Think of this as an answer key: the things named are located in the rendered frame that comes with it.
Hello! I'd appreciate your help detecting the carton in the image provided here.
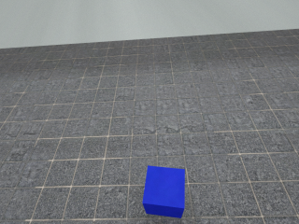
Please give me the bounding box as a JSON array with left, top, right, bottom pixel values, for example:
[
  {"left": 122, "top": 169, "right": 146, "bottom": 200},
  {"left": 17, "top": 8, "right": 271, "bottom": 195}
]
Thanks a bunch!
[{"left": 142, "top": 165, "right": 185, "bottom": 218}]

